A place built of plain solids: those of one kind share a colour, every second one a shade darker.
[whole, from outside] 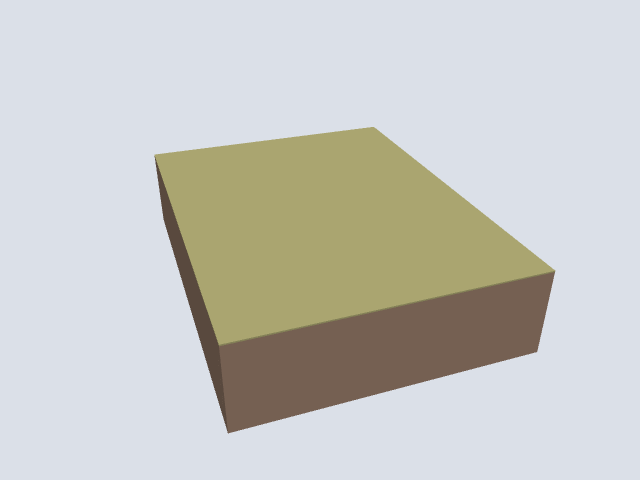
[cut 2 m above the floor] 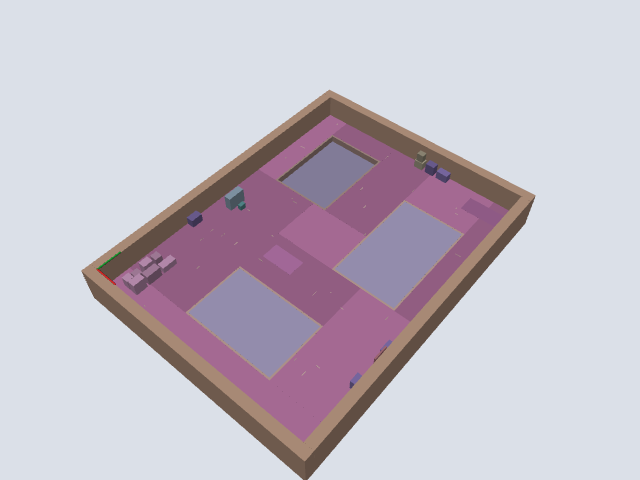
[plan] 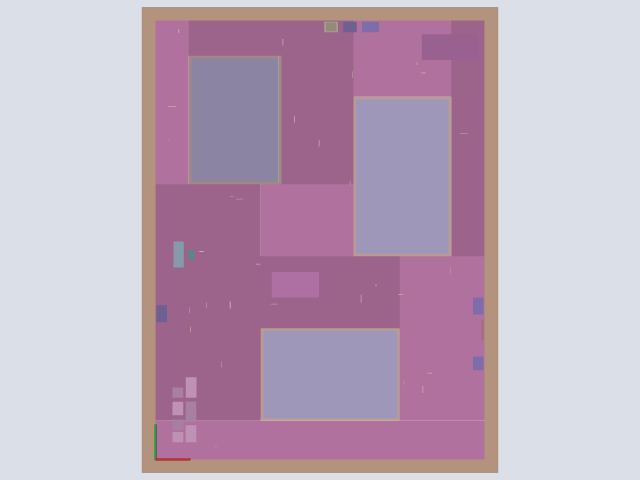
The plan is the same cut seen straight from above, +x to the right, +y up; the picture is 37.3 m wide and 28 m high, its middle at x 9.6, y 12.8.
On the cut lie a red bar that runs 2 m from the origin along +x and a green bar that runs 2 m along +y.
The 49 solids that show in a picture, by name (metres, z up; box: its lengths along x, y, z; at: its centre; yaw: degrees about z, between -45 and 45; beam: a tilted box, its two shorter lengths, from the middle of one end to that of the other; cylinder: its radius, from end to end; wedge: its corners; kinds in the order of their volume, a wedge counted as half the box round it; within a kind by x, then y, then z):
{
 "wall_1": {"box": [0.8, 25.6, 6.4], "at": [-0.4, 12.8, 1.9]},
 "wall_2": {"box": [20.8, 0.8, 6.4], "at": [9.6, -0.4, 1.9]},
 "wall_3": {"box": [20.8, 0.8, 6.4], "at": [9.6, 26.0, 1.9]},
 "wall_4": {"box": [0.8, 25.6, 6.4], "at": [19.6, 12.8, 1.9]},
 "floor_deck_1": {"box": [1.95, 9.55, 1.3], "at": [0.97, 20.82, -0.65]},
 "floor_deck_2": {"box": [6.15, 13.8, 1.3], "at": [3.08, 9.15, -0.65]},
 "floor_deck_3": {"box": [5.4, 2.05, 1.3], "at": [4.65, 24.57, -0.65]},
 "floor_deck_4": {"box": [5.4, 4.2, 1.3], "at": [8.85, 13.95, -0.65]},
 "floor_deck_5": {"box": [4.2, 9.55, 1.3], "at": [9.45, 20.82, -0.65]},
 "floor_deck_6": {"box": [19.2, 2.25, 1.3], "at": [9.6, 1.12, -0.65]},
 "floor_deck_7": {"box": [8.1, 4.2, 1.3], "at": [10.2, 9.75, -0.65]},
 "floor_deck_8": {"box": [5.7, 4.45, 1.3], "at": [14.4, 23.38, -0.65]},
 "floor_deck_9": {"box": [4.95, 9.6, 1.3], "at": [16.73, 7.05, -0.65]},
 "floor_deck_10": {"box": [1.95, 13.75, 1.3], "at": [18.23, 18.73, -0.65]},
 "floor_lift_1": {"box": [5.1, 7.2, 0.73], "at": [4.65, 19.8, -0.94]},
 "floor_lift_2": {"box": [7.8, 5.1, 1.3], "at": [10.2, 4.95, -0.65]},
 "floor_lift_3": {"box": [5.4, 9.0, 1.3], "at": [14.4, 16.5, -0.65]},
 "ceil_1": {"box": [20.8, 27.2, 0.1], "at": [9.6, 12.8, 5.05]},
 "floor_trim_1": {"box": [0.15, 7.2, 1.3], "at": [2.02, 19.8, -0.65]},
 "floor_trim_2": {"box": [5.25, 0.15, 1.3], "at": [4.58, 23.48, -0.65]},
 "floor_trim_3": {"box": [5.4, 0.15, 1.3], "at": [4.65, 16.12, -0.65]},
 "floor_trim_4": {"box": [0.15, 5.1, 1.3], "at": [6.22, 4.95, -0.65]},
 "floor_trim_5": {"box": [0.15, 7.35, 1.3], "at": [7.28, 19.87, -0.65]},
 "floor_trim_6": {"box": [7.95, 0.15, 1.3], "at": [10.13, 7.58, -0.65]},
 "floor_trim_7": {"box": [8.1, 0.15, 1.3], "at": [10.2, 2.33, -0.65]},
 "floor_trim_8": {"box": [0.15, 9.0, 1.3], "at": [11.62, 16.5, -0.65]},
 "floor_trim_9": {"box": [0.15, 5.25, 1.3], "at": [14.18, 5.02, -0.65]},
 "floor_trim_10": {"box": [5.55, 0.15, 1.3], "at": [14.33, 21.07, -0.65]},
 "floor_trim_11": {"box": [5.7, 0.15, 1.3], "at": [14.4, 11.93, -0.65]},
 "floor_trim_12": {"box": [0.15, 9.15, 1.3], "at": [17.18, 16.57, -0.65]},
 "case_cases_1": {"box": [0.62, 0.6, 0.92], "at": [1.31, 1.3, 0.46]},
 "case_cases_2": {"box": [0.62, 0.6, 0.74], "at": [1.31, 2.03, 0.37]},
 "case_cases_3": {"box": [0.62, 0.8, 1.1], "at": [1.31, 2.97, 0.55]},
 "case_cases_4": {"box": [0.62, 0.6, 0.92], "at": [1.31, 3.9, 0.46]},
 "case_cases_5": {"box": [0.62, 1.0, 1.1], "at": [2.08, 1.5, 0.55]},
 "case_cases_6": {"box": [0.62, 1.2, 0.92], "at": [2.08, 2.78, 0.46]},
 "case_cases_7": {"box": [0.62, 1.2, 0.56], "at": [2.08, 4.19, 0.28]},
 "case_wall_1": {"box": [0.62, 1.0, 0.74], "at": [0.37, 8.5, 0.37]},
 "case_wall_2": {"box": [0.8, 0.62, 0.92], "at": [11.35, 25.23, 0.46]},
 "case_wall_3": {"box": [1.0, 0.62, 0.74], "at": [12.55, 25.23, 0.37]},
 "case_wall_4": {"box": [0.62, 0.8, 0.92], "at": [18.83, 5.6, 0.46]},
 "case_wall_5": {"box": [0.62, 1.0, 0.56], "at": [18.83, 8.95, 0.28]},
 "piano_piano_1": {"box": [0.6, 1.52, 1.26], "at": [1.35, 11.95, 0.63]},
 "stack_wall_1": {"box": [0.8, 0.62, 0.74], "at": [10.25, 25.23, 0.37]},
 "stack_wall_2": {"box": [0.6, 0.5, 0.74], "at": [10.25, 25.23, 1.11]},
 "vinyl_1": {"box": [2.75, 1.5, 0.05], "at": [8.16, 10.19, -0.02]},
 "vinyl_2": {"box": [3.3, 1.5, 0.05], "at": [17.19, 24.05, -0.02]},
 "scenery_1": {"box": [0.12, 1.2, 2.6], "at": [19.08, 7.55, 1.3]},
 "stool_piano_1": {"box": [0.34, 0.52, 0.48], "at": [2.1, 11.95, 0.24]}
}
